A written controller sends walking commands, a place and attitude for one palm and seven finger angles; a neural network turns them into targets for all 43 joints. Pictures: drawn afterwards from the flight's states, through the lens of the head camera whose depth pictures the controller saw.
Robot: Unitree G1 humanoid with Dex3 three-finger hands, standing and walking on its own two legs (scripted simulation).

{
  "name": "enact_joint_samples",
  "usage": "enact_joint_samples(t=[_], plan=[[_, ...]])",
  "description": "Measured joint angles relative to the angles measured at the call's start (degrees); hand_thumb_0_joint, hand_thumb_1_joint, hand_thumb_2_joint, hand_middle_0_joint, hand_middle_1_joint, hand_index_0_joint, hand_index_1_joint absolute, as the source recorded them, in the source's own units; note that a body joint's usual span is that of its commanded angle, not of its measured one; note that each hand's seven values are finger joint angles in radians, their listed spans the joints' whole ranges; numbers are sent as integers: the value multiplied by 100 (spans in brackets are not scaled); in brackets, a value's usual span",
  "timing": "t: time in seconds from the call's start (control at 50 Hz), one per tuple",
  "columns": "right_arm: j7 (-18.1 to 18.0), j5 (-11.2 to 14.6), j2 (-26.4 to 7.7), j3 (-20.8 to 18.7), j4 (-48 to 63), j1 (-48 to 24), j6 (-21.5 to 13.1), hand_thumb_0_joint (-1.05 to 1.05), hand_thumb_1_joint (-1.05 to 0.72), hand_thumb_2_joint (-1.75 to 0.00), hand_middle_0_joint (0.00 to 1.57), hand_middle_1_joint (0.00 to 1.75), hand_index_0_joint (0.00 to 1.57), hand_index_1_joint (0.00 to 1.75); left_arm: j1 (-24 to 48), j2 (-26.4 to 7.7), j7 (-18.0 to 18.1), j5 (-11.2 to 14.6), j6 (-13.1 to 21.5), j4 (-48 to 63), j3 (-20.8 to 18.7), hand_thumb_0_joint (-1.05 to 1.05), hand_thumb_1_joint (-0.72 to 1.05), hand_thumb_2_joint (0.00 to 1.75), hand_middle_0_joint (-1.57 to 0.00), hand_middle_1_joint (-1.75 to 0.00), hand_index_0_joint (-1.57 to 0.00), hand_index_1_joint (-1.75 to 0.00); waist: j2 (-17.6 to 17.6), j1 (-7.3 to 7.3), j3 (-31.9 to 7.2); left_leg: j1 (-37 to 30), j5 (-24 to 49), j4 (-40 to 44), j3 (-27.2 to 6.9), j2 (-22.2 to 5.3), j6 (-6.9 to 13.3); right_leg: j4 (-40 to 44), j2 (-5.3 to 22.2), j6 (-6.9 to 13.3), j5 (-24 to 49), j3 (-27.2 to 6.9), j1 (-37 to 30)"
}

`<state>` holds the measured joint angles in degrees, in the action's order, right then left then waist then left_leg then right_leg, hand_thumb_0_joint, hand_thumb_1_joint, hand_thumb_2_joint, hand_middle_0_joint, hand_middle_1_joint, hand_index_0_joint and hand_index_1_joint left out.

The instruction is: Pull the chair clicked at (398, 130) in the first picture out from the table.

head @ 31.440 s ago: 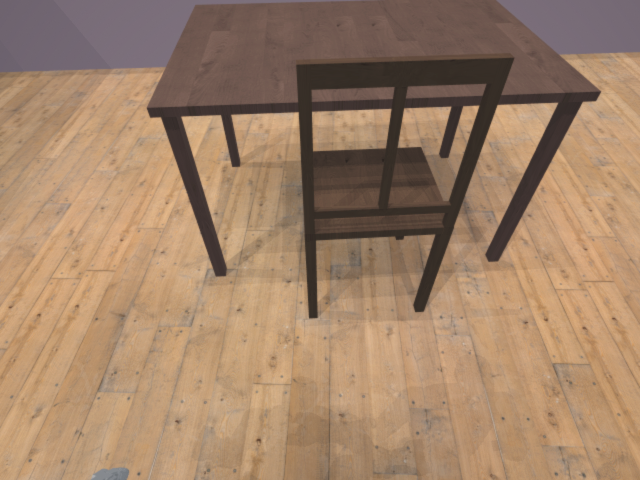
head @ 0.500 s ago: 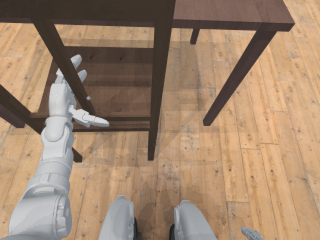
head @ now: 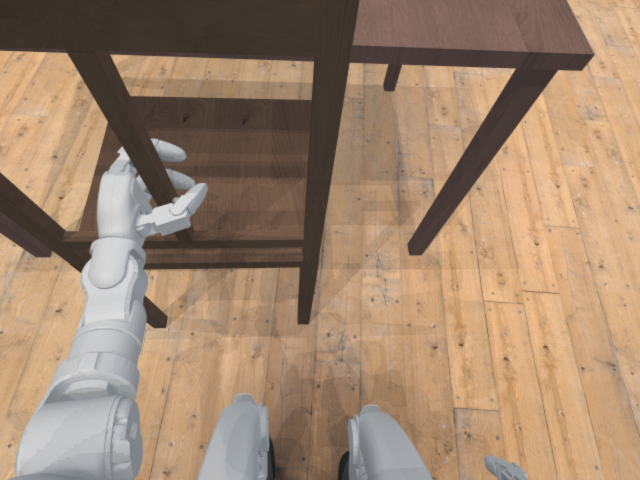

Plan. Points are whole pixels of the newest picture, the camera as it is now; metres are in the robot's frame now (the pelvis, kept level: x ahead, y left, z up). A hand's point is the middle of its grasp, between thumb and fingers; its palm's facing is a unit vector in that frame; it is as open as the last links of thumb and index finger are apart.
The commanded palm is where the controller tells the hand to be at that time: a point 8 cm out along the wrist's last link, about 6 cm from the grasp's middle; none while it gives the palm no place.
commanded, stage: hook a spindle and tug to test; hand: left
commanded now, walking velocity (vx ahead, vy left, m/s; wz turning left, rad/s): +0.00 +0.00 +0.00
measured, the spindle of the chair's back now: (151, 170) +0.47 +0.20 +0.06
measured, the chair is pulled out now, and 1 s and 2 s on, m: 0.00 0.04 0.17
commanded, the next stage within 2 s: step backward, pulling the chair out in 0.72 s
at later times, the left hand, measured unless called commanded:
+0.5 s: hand (176, 217) +0.42 +0.17 +0.03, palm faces +0.02 -1.00 -0.02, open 5.2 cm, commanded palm +0.39 +0.22 +0.03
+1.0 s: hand (171, 228) +0.40 +0.17 +0.04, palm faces +0.14 -0.98 -0.11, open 5.3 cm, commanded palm +0.38 +0.22 +0.04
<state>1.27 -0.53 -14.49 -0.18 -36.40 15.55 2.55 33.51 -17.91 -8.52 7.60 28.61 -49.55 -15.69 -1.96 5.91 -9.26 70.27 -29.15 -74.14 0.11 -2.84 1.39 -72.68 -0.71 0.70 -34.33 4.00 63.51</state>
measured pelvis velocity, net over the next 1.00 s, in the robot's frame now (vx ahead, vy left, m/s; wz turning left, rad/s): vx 0.01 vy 0.00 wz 0.00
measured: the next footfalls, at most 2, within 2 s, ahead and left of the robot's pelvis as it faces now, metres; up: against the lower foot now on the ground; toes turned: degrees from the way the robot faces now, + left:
none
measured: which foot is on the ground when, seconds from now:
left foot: down 0.00-1.00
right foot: down 0.00-1.00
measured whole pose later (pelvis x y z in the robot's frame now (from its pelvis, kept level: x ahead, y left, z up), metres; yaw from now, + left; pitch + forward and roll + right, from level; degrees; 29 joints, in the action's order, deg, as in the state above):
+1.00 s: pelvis +0.01 +0.00 +0.07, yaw +0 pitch +15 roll -2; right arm -4.1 3.4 -12.5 1.3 -33.2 15.3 7.2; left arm 22.9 -13.2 4.1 5.8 13.2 -44.3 -8.9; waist -1.8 4.2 -3.1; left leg 47.4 -22.9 -55.0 2.3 -2.2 1.4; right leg -53.5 -0.6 -0.3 -27.0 1.8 41.7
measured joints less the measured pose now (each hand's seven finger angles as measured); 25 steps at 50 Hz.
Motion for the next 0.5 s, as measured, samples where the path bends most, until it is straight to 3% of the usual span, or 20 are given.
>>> enact_joint_samples(t=[0.16, 0.5], plan=[[20, 10, 16, 0, 56, -37, 12, 1, -90, -90, 20, 30, 21, 30, -103, 45, 23, 39, -68, 128, 39, 1, 74, 83, -49, -144, -45, -144, -8, -10, -4, -52, -7, 38, 21, 0, 12, 47, -1, -16, 7, -23, -47], [77, 48, 62, 0, 217, 10, -16, 1, -90, -90, 20, 30, 21, 30, -1039, 267, 76, 151, -108, 1024, 149, 1, 75, 80, -45, -145, -43, -145, -4, -32, -34, -326, -41, 208, 132, -22, 39, 219, -21, -56, 25, -139, -271]])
